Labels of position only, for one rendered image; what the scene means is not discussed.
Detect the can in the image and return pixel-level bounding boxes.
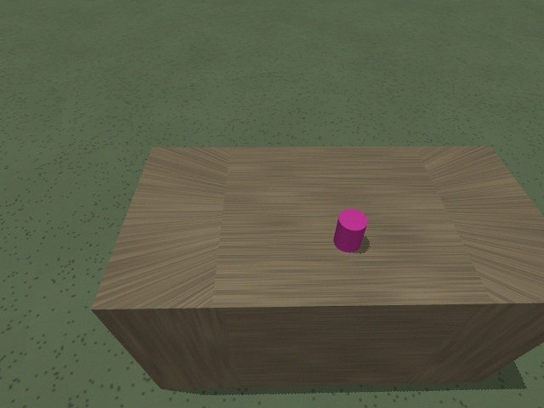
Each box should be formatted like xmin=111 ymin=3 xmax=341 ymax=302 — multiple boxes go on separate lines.
xmin=334 ymin=209 xmax=368 ymax=252

